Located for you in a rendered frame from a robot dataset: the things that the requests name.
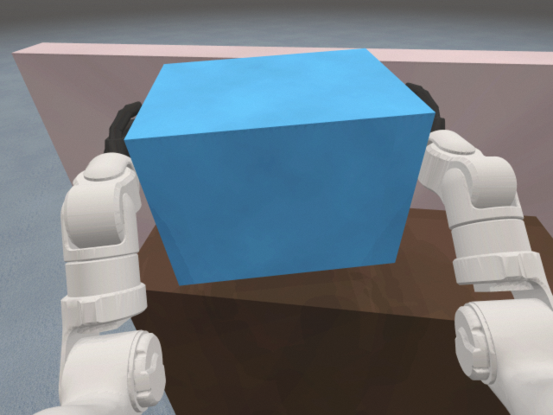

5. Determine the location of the right robot hand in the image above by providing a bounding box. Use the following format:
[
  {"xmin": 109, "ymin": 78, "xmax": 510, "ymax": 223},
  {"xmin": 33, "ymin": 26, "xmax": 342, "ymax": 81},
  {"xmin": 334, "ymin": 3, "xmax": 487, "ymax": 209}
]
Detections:
[{"xmin": 405, "ymin": 83, "xmax": 445, "ymax": 132}]

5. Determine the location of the robot left forearm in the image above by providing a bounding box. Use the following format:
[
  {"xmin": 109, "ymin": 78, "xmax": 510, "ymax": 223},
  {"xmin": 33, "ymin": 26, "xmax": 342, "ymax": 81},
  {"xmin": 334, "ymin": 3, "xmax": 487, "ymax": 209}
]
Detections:
[{"xmin": 59, "ymin": 153, "xmax": 147, "ymax": 406}]

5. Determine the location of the pedestal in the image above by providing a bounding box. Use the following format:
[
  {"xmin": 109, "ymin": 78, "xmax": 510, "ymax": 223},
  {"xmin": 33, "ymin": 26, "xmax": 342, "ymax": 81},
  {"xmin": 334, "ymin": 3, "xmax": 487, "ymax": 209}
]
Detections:
[{"xmin": 131, "ymin": 208, "xmax": 553, "ymax": 415}]

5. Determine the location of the left robot upper arm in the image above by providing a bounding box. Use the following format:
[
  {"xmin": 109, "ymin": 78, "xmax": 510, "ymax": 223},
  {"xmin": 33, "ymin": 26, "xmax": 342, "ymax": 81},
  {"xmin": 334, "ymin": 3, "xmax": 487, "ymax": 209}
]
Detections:
[{"xmin": 33, "ymin": 330, "xmax": 166, "ymax": 415}]

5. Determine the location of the right robot upper arm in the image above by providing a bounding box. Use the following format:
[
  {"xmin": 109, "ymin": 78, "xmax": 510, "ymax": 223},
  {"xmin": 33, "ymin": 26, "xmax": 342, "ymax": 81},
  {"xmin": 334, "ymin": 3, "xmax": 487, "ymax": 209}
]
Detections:
[{"xmin": 454, "ymin": 298, "xmax": 553, "ymax": 415}]

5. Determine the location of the robot right forearm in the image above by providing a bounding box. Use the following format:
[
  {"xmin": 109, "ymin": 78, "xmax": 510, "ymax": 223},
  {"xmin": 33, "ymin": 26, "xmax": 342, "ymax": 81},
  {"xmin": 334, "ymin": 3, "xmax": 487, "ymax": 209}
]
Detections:
[{"xmin": 418, "ymin": 130, "xmax": 553, "ymax": 311}]

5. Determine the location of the carton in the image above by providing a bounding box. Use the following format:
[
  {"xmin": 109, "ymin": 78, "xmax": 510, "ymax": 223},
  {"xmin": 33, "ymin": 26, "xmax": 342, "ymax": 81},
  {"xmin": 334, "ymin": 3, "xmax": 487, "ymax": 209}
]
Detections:
[{"xmin": 124, "ymin": 48, "xmax": 435, "ymax": 286}]

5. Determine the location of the left robot hand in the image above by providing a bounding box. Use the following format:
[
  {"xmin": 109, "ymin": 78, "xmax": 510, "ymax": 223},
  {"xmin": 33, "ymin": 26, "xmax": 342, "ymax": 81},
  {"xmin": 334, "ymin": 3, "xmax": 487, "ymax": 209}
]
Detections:
[{"xmin": 104, "ymin": 101, "xmax": 142, "ymax": 157}]

